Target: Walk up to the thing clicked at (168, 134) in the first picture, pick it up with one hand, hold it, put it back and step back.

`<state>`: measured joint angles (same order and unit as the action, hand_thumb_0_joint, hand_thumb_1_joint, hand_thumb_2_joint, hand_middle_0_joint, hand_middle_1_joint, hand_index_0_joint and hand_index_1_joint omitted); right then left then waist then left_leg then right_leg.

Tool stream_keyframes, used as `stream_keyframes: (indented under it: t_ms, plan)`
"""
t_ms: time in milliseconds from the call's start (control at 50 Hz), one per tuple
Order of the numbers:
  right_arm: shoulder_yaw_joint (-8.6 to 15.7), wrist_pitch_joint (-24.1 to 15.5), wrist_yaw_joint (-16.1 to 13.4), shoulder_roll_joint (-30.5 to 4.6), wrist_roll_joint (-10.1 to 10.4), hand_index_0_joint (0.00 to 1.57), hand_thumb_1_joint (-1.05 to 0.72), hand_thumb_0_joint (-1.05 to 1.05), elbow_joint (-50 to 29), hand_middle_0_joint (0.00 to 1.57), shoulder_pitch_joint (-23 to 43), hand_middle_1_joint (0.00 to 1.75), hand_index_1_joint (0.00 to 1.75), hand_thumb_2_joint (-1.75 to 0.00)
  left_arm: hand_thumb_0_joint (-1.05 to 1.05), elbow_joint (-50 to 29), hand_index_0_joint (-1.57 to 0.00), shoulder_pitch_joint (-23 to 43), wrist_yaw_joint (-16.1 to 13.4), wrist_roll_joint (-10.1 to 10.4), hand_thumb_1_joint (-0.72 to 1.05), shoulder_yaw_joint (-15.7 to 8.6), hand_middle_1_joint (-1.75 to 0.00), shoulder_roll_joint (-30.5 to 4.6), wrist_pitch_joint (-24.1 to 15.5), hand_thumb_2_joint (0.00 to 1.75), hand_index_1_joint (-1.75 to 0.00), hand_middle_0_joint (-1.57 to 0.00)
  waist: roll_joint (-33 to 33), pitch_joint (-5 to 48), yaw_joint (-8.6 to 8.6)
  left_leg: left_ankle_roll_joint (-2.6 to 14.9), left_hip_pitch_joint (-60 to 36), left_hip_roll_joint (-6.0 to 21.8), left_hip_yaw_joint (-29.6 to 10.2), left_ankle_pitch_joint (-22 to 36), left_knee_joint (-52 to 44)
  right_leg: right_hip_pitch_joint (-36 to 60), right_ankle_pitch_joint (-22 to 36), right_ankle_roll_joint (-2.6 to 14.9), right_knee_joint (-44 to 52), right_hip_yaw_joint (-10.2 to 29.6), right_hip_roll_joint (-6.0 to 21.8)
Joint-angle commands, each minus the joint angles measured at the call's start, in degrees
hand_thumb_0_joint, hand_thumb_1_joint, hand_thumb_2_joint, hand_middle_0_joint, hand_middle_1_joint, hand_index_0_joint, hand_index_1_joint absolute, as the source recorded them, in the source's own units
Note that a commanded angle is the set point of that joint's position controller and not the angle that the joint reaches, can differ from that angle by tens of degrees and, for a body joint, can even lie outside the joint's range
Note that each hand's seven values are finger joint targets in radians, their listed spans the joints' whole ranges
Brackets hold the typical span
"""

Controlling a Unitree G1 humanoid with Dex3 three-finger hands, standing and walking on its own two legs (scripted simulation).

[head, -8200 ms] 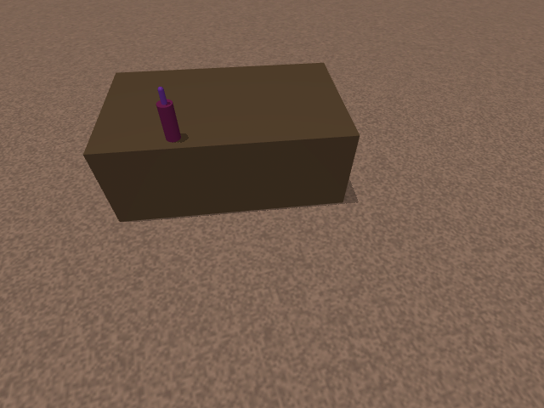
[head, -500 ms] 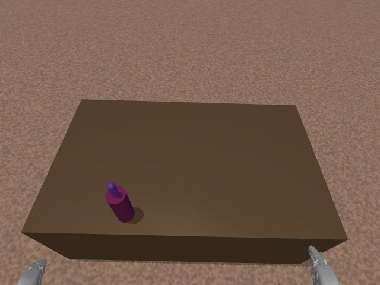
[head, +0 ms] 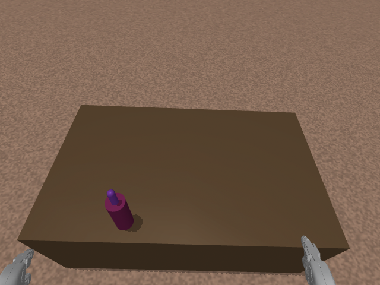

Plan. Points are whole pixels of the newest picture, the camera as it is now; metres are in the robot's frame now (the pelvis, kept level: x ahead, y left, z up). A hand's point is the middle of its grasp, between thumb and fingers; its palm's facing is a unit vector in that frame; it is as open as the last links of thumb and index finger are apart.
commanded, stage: go down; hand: left
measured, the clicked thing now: (118, 208) +0.39 +0.22 -0.23
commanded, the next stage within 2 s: approach in 1.94 s
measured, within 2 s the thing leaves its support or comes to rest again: neither
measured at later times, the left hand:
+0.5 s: hand (24, 260) +0.20 +0.34 -0.04, palm faces +0.22 -0.93 -0.29, open 17.5 cm
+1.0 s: hand (6, 222) +0.27 +0.38 +0.00, palm faces +0.24 -0.96 -0.17, open 17.4 cm
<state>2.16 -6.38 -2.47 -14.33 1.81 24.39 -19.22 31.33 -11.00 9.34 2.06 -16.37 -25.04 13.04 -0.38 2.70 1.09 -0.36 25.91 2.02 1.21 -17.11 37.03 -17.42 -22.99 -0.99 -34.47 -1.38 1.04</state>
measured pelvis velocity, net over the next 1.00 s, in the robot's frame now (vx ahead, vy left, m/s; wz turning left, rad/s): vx -0.02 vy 0.00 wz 0.00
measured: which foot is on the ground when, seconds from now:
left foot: down 0.00-1.00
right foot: down 0.00-1.00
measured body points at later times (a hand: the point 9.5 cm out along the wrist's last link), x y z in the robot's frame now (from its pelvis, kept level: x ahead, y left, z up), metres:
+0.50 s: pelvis -0.02 +0.00 -0.01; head +0.01 +0.01 +0.44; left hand +0.19 +0.39 -0.02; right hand +0.13 -0.26 -0.07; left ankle +0.02 +0.12 -0.72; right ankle -0.06 -0.13 -0.72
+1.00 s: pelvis -0.02 +0.00 -0.01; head +0.04 +0.02 +0.43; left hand +0.25 +0.43 +0.01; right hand +0.14 -0.27 -0.07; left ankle +0.02 +0.12 -0.72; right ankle -0.06 -0.13 -0.72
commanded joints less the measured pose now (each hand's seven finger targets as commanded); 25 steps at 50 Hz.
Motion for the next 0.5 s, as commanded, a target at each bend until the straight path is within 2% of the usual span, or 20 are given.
stream_keyframes:
  t_ms: [0, 20, 40, 80, 100, 120, 140, 200, 220, 240, 280, 300, 340, 360, 400, 440, 460, 480]
  plan:
    - [4.54, -3.34, -0.85, -8.8, 0.38, 0.05, 0.55, 0.0, -10.45, 0.05, 0.07, 0.05, 0.05, -0.04, 0.0, -9.29, -0.06, 0.69, -0.01, 0.19, -0.48, -6.55, -0.01, -14.87, -2.36, 0.03, -0.01, -0.06, 4.69, 9.67, -0.62, 1.18, -12.46, -0.82, -0.35, 20.61, -2.84, -2.4, 21.21, 1.23, 3.72, -0.74, -1.51]
    - [3.9, -3.31, -0.82, -8.16, 0.37, 0.05, 0.55, 0.0, -10.12, 0.05, 0.28, 0.05, 0.05, -0.04, 0.0, -10.08, -0.06, 0.56, 0.26, 0.4, -0.47, -6.85, -0.01, -15.19, -2.49, 0.03, -0.01, -0.06, 5.43, 8.98, -0.99, 1.11, -11.75, -1.0, -0.19, 19.77, -2.72, -2.81, 20.63, 1.24, 3.82, -0.63, -1.34]
    - [4.99, -3.42, -0.93, -8.8, 0.31, 0.05, 0.55, 0.0, -9.75, 0.05, 0.35, 0.05, 0.05, -0.04, 0.0, -8.71, -0.05, 0.58, 0.35, 0.46, -0.48, -6.35, -0.01, -14.31, -2.4, 0.03, -0.01, -0.06, 4.98, 7.8, -0.15, 1.07, -11.51, -0.93, -0.25, 18.56, -2.89, -3.56, 19.68, 1.27, 3.8, -0.7, -1.42]
    - [5.12, -3.77, -0.85, -9.07, 0.32, 0.05, 0.54, 0.0, -10.38, 0.05, 0.75, 0.05, 0.05, -0.05, 0.0, -9.46, -0.06, 1.58, 0.71, 0.7, -0.51, -6.41, -0.01, -14.39, -2.64, 0.03, -0.02, -0.06, 4.4, 7.65, -0.1, 1.06, -10.68, -0.96, -0.13, 15.66, -3.1, -4.27, 17.25, 1.32, 3.92, -0.6, -1.44]
    - [3.9, -3.97, -0.77, -8.03, 0.3, 0.05, 0.54, 0.0, -11.62, 0.05, 0.64, 0.05, 0.05, -0.05, 0.0, -10.24, -0.06, 2.21, 1.06, 0.86, -0.53, -6.03, -0.02, -13.78, -2.79, 0.03, -0.02, -0.07, 4.67, 7.75, -0.13, 1.09, -10.71, -0.83, -0.19, 14.98, -3.17, -4.3, 16.41, 1.31, 3.93, -0.66, -1.56]
    - [3.47, -3.97, -0.82, -7.57, 0.36, 0.05, 0.54, 0.0, -10.96, 0.05, 0.22, 0.05, 0.05, -0.04, 0.0, -10.32, -0.06, 2.12, 1.21, 0.95, -0.52, -6.19, -0.02, -14.1, -2.98, 0.03, -0.02, -0.06, 4.92, 7.11, -0.35, 1.04, -10.13, -0.89, -0.11, 14.32, -3.09, -5.02, 15.79, 1.37, 3.94, -0.66, -1.53]
    - [2.95, -3.86, -0.88, -7.07, 0.29, 0.05, 0.54, 0.0, -10.2, 0.05, -0.39, 0.05, 0.05, -0.04, 0.0, -9.76, -0.06, 1.16, 1.22, 1.01, -0.53, -7.69, -0.02, -15.6, -3.09, 0.02, -0.02, -0.07, 4.4, 6.72, -0.54, 1.19, -9.53, -1.03, -0.09, 14.74, -2.78, -4.88, 16.56, 1.29, 3.79, -0.6, -1.38]
    - [4.35, -4.32, -0.97, -8.28, 0.2, 0.05, 0.54, 0.0, -10.85, 0.05, -0.09, 0.05, 0.05, -0.05, 0.0, -12.12, -0.06, 2.05, 1.7, 1.0, -0.55, -8.33, -0.03, -16.74, -3.77, 0.03, -0.03, -0.06, 5.08, 8.88, -0.46, 1.28, -10.09, -0.96, -0.2, 16.0, -2.01, -4.95, 17.51, 1.2, 2.93, -0.44, -1.41]
    - [3.92, -4.39, -1.04, -7.99, 0.25, 0.05, 0.54, 0.0, -10.19, 0.05, 0.25, 0.05, 0.05, -0.05, 0.0, -11.62, -0.06, 1.81, 1.76, 1.09, -0.57, -8.0, -0.03, -16.28, -3.71, 0.03, -0.04, -0.07, 5.66, 6.99, -0.59, 1.04, -9.09, -1.02, -0.12, 13.99, -2.36, -5.86, 15.58, 1.44, 2.88, -0.43, -1.39]
    - [4.82, -4.4, -1.21, -8.58, 0.14, 0.05, 0.54, 0.0, -9.97, 0.05, 0.51, 0.05, 0.05, -0.05, 0.0, -11.6, -0.06, 3.17, 1.75, 0.91, -0.57, -8.32, -0.04, -17.11, -3.91, 0.04, -0.04, -0.07, 5.06, 6.84, -0.3, 1.09, -8.65, -0.98, -0.23, 12.86, -2.44, -6.33, 14.58, 1.47, 2.93, -0.44, -1.43]
    - [4.92, -5.18, -1.43, -8.57, 0.19, 0.05, 0.54, 0.0, -9.46, 0.05, 2.13, 0.05, 0.05, -0.05, 0.0, -12.1, -0.06, 8.7, 1.63, 1.05, -0.57, -9.31, -0.04, -18.89, -5.22, 0.04, -0.04, -0.06, 6.02, 6.7, -0.17, 0.92, -7.83, -0.91, -0.3, 9.45, -2.64, -6.92, 11.68, 1.54, 2.72, -0.2, -1.37]
    - [4.86, -5.34, -1.68, -8.56, 0.14, 0.05, 0.54, 0.0, -8.73, 0.05, 1.49, 0.05, 0.05, -0.05, 0.0, -12.69, -0.06, 11.17, 1.67, 1.26, -0.59, -10.39, -0.04, -20.68, -5.89, 0.05, -0.05, -0.07, 6.76, 7.75, 0.24, 1.01, -8.32, -0.88, -0.29, 9.95, -2.03, -7.18, 12.4, 1.43, 2.62, 0.0, -1.26]
    - [5.67, -6.24, -2.05, -9.52, 0.32, 0.05, 0.54, 0.0, -9.22, 0.05, 1.96, 0.05, 0.05, -0.05, 0.0, -13.15, -0.06, 15.35, 2.26, 1.92, -0.58, -10.65, -0.05, -21.28, -7.33, 0.06, -0.06, -0.06, 5.58, 9.7, 1.34, 1.15, -8.82, -0.71, -0.52, 8.36, -1.5, -8.05, 11.18, 1.2, 2.13, 0.22, -1.26]
    - [5.34, -6.51, -2.23, -9.16, 0.32, 0.05, 0.54, 0.0, -7.55, 0.05, 1.46, 0.05, 0.05, -0.05, 0.0, -14.3, -0.06, 18.52, 2.32, 2.08, -0.59, -12.6, -0.06, -24.4, -8.19, 0.06, -0.07, -0.06, 7.29, 9.59, 1.17, 1.13, -8.34, -0.66, -0.66, 7.85, -1.45, -8.15, 10.77, 1.37, 1.77, 0.22, -1.22]
    - [4.51, -7.04, -2.58, -8.84, 0.27, 0.05, 0.54, 0.0, -7.57, 0.05, 2.48, 0.05, 0.05, -0.05, 0.0, -9.57, -0.06, 19.23, 3.29, 2.34, -0.6, -12.0, -0.07, -23.61, -9.05, 0.07, -0.07, -0.06, 5.71, 9.86, 1.53, 1.31, -8.26, -0.49, -1.11, 7.16, -1.26, -8.8, 9.9, 1.42, 1.45, 0.02, -1.35]
    - [4.85, -6.84, -2.72, -8.92, 0.21, 0.05, 0.55, 0.0, -3.31, 0.05, 0.6, 0.05, 0.05, -0.04, 0.0, -3.47, -0.06, 18.55, 4.49, 2.68, -0.57, -11.47, -0.07, -22.72, -8.97, 0.08, -0.08, -0.06, 5.54, 7.73, 1.44, 1.4, -6.74, -0.84, -0.74, 5.83, -1.1, -10.76, 8.85, 1.51, 1.35, 0.24, -1.18]
    - [4.1, -6.92, -2.56, -8.71, 0.36, 0.05, 0.55, 0.0, -2.16, 0.05, 0.16, 0.05, 0.05, -0.04, 0.0, -0.46, -0.06, 18.86, 5.42, 3.08, -0.6, -11.32, -0.08, -22.95, -8.87, 0.08, -0.08, -0.06, 6.13, 7.48, 1.05, 1.31, -6.34, -0.91, -0.7, 4.84, -1.23, -11.36, 7.65, 1.69, 1.41, 0.11, -1.26]
    - [4.33, -7.11, -2.61, -9.33, 0.36, 0.05, 0.56, 0.0, -4.53, 0.05, 2.24, 0.05, 0.05, -0.04, 0.0, -1.97, -0.07, 20.98, 6.04, 3.47, -0.6, -12.27, -0.07, -24.72, -9.48, 0.07, -0.07, -0.06, 6.43, 9.17, 0.59, 1.32, -6.44, -0.96, -0.88, 4.69, -1.18, -11.28, 7.31, 1.74, 1.31, 0.06, -1.24]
